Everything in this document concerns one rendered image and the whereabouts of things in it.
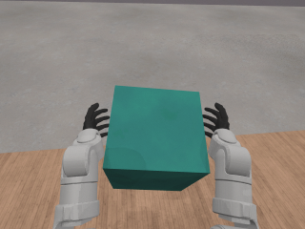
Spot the right robot forearm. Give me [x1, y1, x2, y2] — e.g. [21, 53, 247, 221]
[208, 128, 259, 229]

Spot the robot right hand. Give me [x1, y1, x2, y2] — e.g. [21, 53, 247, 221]
[202, 102, 230, 138]

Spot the robot left hand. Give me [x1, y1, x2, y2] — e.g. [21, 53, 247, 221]
[83, 103, 110, 137]

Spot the carton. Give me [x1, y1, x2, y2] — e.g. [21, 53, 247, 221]
[102, 85, 211, 192]

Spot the left robot forearm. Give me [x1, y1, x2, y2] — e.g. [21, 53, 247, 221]
[52, 128, 105, 229]

